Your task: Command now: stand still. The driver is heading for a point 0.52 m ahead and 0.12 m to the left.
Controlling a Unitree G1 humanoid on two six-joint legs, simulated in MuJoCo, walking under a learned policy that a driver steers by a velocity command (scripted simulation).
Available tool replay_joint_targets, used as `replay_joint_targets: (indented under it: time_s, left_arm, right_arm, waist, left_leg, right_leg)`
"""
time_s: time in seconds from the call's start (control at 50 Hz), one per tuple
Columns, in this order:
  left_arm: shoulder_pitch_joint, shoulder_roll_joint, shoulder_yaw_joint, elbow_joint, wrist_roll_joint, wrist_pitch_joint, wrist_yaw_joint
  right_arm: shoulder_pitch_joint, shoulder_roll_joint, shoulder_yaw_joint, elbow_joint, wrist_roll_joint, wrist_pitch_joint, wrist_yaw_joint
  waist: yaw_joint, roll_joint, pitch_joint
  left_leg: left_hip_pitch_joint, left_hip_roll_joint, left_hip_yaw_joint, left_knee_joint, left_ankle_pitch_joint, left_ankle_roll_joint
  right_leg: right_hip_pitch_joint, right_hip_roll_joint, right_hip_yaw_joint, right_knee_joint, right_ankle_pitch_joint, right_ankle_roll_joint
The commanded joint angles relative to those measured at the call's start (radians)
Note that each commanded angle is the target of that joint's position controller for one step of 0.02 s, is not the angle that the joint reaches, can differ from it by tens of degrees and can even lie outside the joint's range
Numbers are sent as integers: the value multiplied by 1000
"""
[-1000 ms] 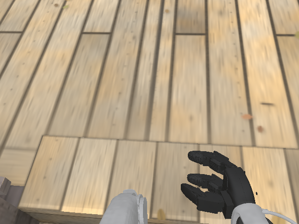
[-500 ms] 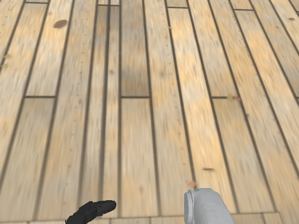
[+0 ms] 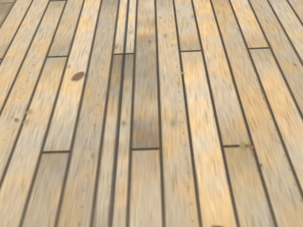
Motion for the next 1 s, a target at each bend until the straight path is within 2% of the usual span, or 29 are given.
replay_joint_targets:
  time_s: [0.02,0.04,0.08,0.14,0.16,0.18,0.2,0.22,0.3,0.32,0.38,0.42,0.46,0.52,0.62,0.64,0.68,0.72,0.76,0.78,0.8,0.82,0.84,0.86,0.88,0.9,0.92,0.94,1.0]
  left_arm:
    - [-12,112,13,-103,3,18,25]
    - [-6,118,19,-129,-4,22,21]
    - [-5,174,43,-125,1,25,2]
    - [-35,136,32,-122,-20,40,-16]
    - [-11,125,33,-106,-11,27,-24]
    - [10,83,26,-98,-24,19,-30]
    - [18,66,23,-101,-36,23,-36]
    - [17,95,32,-87,-37,25,-34]
    - [48,68,24,-36,-21,11,-42]
    - [74,87,29,-27,-32,5,-41]
    - [77,94,26,-1,-29,-3,-41]
    - [83,96,25,11,-23,-13,-35]
    - [101,105,27,24,-26,-16,-35]
    - [110,154,42,16,-19,-10,-35]
    - [121,168,44,-17,-19,-38,-43]
    - [132,166,43,-25,-17,-45,-46]
    - [220,230,65,22,-1,-57,-50]
    - [281,245,73,48,14,-57,-51]
    - [249,238,69,61,22,-51,-54]
    - [164,247,67,46,7,-52,-64]
    - [70,262,70,30,-30,-50,-62]
    - [11,271,65,3,-50,-52,-57]
    - [-63,203,49,-82,-47,-59,-67]
    - [-119,196,44,-104,-25,-65,-72]
    - [-115,199,41,-118,-20,-68,-86]
    - [-86,210,40,-106,-21,-74,-96]
    - [-57,209,40,-98,0,-65,-103]
    - [-33,217,39,-97,9,-53,-110]
    - [-128,198,33,-145,8,-24,-117]
  right_arm:
    - [33,-60,-2,-50,31,31,7]
    - [11,-79,-6,-30,44,35,18]
    - [1,-79,-16,-28,48,35,34]
    - [89,-46,-15,21,29,5,36]
    - [91,-54,-17,16,17,-28,44]
    - [101,-91,-24,6,4,-54,45]
    - [103,-136,-37,-19,13,-61,37]
    - [112,-93,-24,-24,17,-55,32]
    - [115,-85,-21,4,29,-58,19]
    - [130,-93,-24,12,33,-58,23]
    - [142,-105,-34,19,39,-68,27]
    - [154,-109,-36,26,24,-78,31]
    - [179,-120,-43,35,20,-80,35]
    - [203,-159,-62,25,14,-73,41]
    - [155,-165,-60,-18,27,-86,63]
    - [111,-148,-55,-28,23,-94,75]
    - [7,-120,-41,-72,19,-112,87]
    - [-53,-146,-44,-93,13,-104,89]
    - [4,-151,-42,-84,17,-97,95]
    - [114,-139,-41,-50,22,-102,101]
    - [276,-144,-52,12,16,-109,106]
    - [427,-217,-81,39,0,-115,104]
    - [523,-337,-112,43,-24,-117,91]
    - [451,-299,-93,41,-16,-117,85]
    - [385,-283,-87,11,-2,-116,81]
    - [333,-258,-79,-7,-6,-123,76]
    - [280,-242,-71,-5,3,-124,72]
    - [246,-221,-61,-16,5,-127,68]
    - [272,-253,-59,16,12,-148,60]
  waist:
    - [3,-187,-78]
    - [51,-186,-96]
    - [60,-215,-65]
    - [7,-115,-25]
    - [1,-47,-20]
    - [-4,66,-34]
    - [12,220,-50]
    - [-1,226,-40]
    - [37,89,-56]
    - [40,66,-69]
    - [23,-9,-33]
    - [19,-29,-33]
    - [16,-36,-46]
    - [12,-41,20]
    - [43,-49,43]
    - [60,-84,31]
    - [90,-160,68]
    - [121,-92,81]
    - [73,-79,23]
    - [-6,-102,-4]
    - [-105,-99,-68]
    - [-202,-9,-135]
    - [-228,231,-153]
    - [-163,201,-97]
    - [-129,99,-60]
    - [-98,38,-50]
    - [-45,-27,-34]
    - [-17,-6,-23]
    - [-35,56,13]
  left_leg:
    - [60,83,120,-387,-156,-36]
    - [174,96,161,-513,-235,-8]
    - [319,113,171,-599,-210,34]
    - [515,97,182,-859,-75,69]
    - [573,76,163,-993,-76,79]
    - [635,190,-22,-1100,-77,98]
    - [547,322,-261,-1241,-248,169]
    - [516,337,-286,-1283,-266,210]
    - [544,245,-120,-1263,-191,146]
    - [555,217,-91,-1267,-155,130]
    - [612,183,-16,-1231,-29,100]
    - [641,168,9,-1194,39,102]
    - [650,150,19,-1180,-91,112]
    - [564,147,-8,-1132,-316,144]
    - [394,164,-92,-1059,-332,184]
    - [332,129,-49,-1003,-266,174]
    - [129,51,150,-860,-135,141]
    - [18,61,163,-812,-231,140]
    - [125,58,169,-847,-261,169]
    - [358,32,181,-921,-192,204]
    - [682,-10,188,-1003,-53,222]
    - [954,62,14,-1087,-108,261]
    - [1123,320,-456,-1192,-168,374]
    - [1104,383,-572,-1208,108,410]
    - [1016,380,-456,-1189,198,402]
    - [938,351,-371,-1191,248,365]
    - [851,301,-292,-1214,231,321]
    - [792,258,-243,-1246,215,292]
    - [726,239,-221,-1321,287,302]
  right_leg:
    - [208,-181,332,-542,33,-112]
    - [222,-182,311,-607,65,-101]
    - [185,-203,334,-641,-6,-130]
    - [126,-175,295,-632,-97,-105]
    - [109,-116,234,-579,-96,-74]
    - [64,-59,168,-487,-70,-25]
    - [91,53,94,-386,-15,34]
    - [164,60,141,-394,1,45]
    - [328,41,181,-625,147,35]
    - [371,35,187,-660,162,33]
    - [351,2,198,-718,169,26]
    - [344,-7,199,-725,201,23]
    - [337,7,193,-722,90,10]
    - [267,-2,233,-679,-119,-32]
    - [318,-36,299,-655,-155,-75]
    - [414,-62,329,-681,-129,-95]
    - [638,-213,441,-787,-34,-169]
    - [754,-276,432,-758,296,-187]
    - [753,-259,306,-681,657,-149]
    - [614,-199,181,-615,914,-95]
    - [417,-123,55,-479,1050,-47]
    - [172,-50,-29,-249,865,-5]
    - [-144,108,-55,100,393,52]
    - [-295,122,104,260,13,44]
    - [-310,66,157,311,39,38]
    - [-291,41,157,307,67,35]
    - [-258,16,164,236,110,48]
    - [-225,6,159,176,132,70]
    - [-256,0,106,94,176,121]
